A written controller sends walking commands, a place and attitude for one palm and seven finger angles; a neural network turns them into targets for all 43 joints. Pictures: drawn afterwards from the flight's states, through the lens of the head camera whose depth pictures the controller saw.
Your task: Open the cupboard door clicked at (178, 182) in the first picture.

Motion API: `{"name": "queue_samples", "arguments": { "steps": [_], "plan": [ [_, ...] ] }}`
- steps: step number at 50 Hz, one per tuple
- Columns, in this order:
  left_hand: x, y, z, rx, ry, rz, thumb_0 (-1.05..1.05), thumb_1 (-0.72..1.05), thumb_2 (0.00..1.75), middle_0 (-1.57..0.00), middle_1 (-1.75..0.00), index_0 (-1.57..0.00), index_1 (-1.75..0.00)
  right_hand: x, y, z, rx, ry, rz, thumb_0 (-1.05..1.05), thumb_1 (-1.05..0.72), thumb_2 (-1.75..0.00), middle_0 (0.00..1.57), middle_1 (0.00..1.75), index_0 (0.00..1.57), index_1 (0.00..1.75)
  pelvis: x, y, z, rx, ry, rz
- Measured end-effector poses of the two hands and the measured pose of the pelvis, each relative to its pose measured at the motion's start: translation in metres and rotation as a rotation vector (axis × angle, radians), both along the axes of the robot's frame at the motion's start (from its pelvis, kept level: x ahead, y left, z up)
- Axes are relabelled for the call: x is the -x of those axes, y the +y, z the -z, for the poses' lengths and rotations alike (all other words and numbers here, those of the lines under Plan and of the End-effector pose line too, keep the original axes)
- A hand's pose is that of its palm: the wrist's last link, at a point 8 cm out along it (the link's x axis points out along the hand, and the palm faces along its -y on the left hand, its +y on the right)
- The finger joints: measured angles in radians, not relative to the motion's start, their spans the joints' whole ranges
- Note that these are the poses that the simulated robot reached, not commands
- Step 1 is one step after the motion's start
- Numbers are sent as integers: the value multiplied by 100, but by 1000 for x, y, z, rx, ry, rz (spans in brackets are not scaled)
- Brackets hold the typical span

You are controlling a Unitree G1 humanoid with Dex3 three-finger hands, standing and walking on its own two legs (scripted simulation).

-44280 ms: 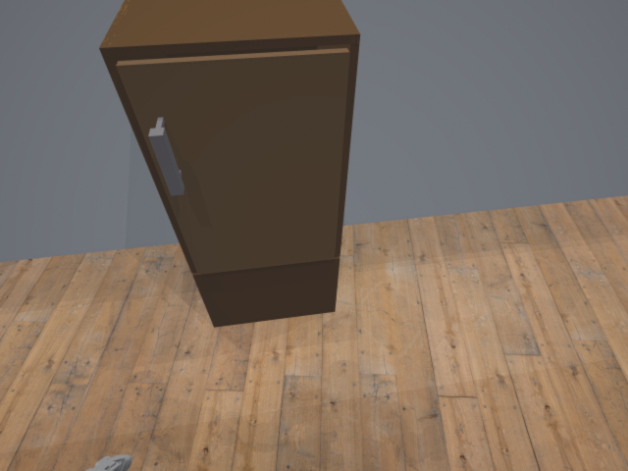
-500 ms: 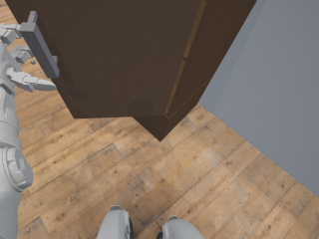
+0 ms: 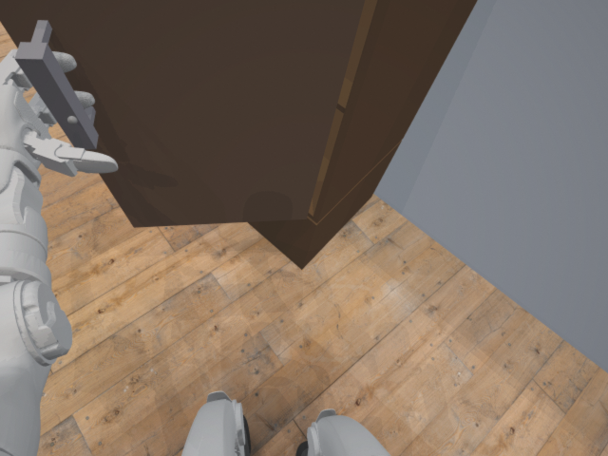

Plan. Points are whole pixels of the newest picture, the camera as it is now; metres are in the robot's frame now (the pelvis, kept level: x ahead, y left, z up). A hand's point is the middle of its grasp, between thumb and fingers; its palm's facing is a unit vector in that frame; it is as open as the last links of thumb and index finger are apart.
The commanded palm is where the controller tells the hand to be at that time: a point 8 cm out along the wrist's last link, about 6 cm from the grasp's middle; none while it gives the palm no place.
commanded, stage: slide the fingers in behind the handle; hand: left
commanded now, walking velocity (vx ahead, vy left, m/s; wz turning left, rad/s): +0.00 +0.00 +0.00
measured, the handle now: (66, 89) +0.56 +0.26 +0.09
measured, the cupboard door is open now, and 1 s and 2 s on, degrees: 48 48 74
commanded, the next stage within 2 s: close the thumb around the handle in 0.36 s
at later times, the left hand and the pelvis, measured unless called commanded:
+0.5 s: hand (74, 120) +0.51 +0.24 +0.09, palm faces +0.07 -1.00 +0.01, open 14.0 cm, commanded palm +0.49 +0.28 +0.09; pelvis +0.00 +0.00 +0.00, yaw +0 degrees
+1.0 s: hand (75, 122) +0.51 +0.24 +0.09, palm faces +0.07 -1.00 +0.02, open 6.8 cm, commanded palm +0.49 +0.27 +0.09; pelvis +0.00 +0.01 +0.00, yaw +0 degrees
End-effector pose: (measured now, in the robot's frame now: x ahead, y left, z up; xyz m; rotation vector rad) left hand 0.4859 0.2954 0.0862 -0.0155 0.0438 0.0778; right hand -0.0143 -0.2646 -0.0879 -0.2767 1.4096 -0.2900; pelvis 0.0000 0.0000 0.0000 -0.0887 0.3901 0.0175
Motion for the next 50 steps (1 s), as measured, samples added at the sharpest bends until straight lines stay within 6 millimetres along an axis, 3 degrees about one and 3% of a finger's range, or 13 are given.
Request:
{"name": "queue_samples", "arguments": {
  "steps": [29,37,50],
  "plan": [
    [2,0,2,4,13,-1,-1,-45,32,-30,-121,-31,-121,-4,2,0,-7,-10,-1,0,-90,-90,21,30,20,30,-1,2,-1,-1,-5,1],
    [2,5,-5,-11,-31,-1,-1,-16,45,-33,-124,-33,-124,-3,5,-1,-3,-2,0,0,-90,-90,21,30,20,30,-3,4,-2,3,-4,-1],
    [3,-4,0,3,-7,7,0,53,74,-37,-131,-38,-131,-7,9,0,-6,-22,-13,0,-90,-90,21,30,20,30,0,9,-2,3,-9,-4]
  ]
}}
